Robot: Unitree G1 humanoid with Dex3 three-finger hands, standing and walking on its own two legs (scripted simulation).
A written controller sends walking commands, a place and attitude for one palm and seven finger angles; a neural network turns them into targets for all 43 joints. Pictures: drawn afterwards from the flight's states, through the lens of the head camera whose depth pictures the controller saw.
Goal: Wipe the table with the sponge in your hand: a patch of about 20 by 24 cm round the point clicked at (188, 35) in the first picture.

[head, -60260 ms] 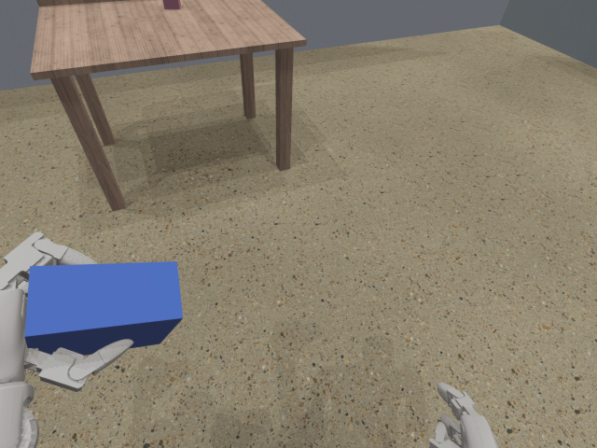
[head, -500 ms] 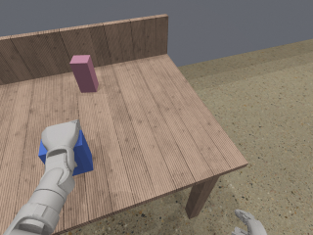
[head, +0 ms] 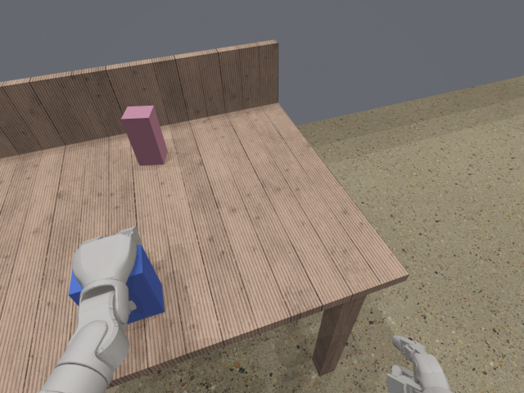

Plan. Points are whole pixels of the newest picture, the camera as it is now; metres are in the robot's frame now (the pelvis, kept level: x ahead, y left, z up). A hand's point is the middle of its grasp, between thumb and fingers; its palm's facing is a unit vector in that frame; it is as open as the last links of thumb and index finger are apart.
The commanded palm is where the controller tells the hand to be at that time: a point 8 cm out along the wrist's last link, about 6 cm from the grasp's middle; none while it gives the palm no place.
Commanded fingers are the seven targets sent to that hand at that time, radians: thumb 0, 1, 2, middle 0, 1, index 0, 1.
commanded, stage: lift the sponge slowly off the table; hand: left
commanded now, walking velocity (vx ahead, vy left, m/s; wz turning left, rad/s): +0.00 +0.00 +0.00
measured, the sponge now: (125, 295) +0.28 +0.28 -0.04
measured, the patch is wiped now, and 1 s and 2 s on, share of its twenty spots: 0.90 0.90 0.90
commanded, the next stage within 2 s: none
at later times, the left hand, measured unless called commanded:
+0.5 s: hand (119, 281) +0.27 +0.27 +0.02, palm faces -0.08 -0.08 -0.99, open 10.4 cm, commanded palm +0.25 +0.26 +0.09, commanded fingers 0.00 0.10 1.30 -1.20 -1.60 -1.20 -1.60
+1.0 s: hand (111, 280) +0.26 +0.27 +0.05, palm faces -0.03 -0.11 -0.99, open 10.4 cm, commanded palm +0.24 +0.26 +0.12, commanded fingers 0.00 0.10 1.30 -1.20 -1.60 -1.20 -1.60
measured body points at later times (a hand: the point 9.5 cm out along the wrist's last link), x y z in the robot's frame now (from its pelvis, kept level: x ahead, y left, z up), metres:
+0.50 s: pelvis -0.01 -0.01 +0.00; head -0.01 -0.03 +0.45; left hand +0.27 +0.27 +0.08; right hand +0.19 -0.23 -0.10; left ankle -0.01 +0.09 -0.73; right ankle -0.02 -0.10 -0.73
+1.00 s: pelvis -0.01 -0.01 +0.01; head -0.03 -0.04 +0.46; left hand +0.26 +0.27 +0.10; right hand +0.23 -0.22 -0.07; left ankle -0.01 +0.09 -0.73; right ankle -0.02 -0.10 -0.73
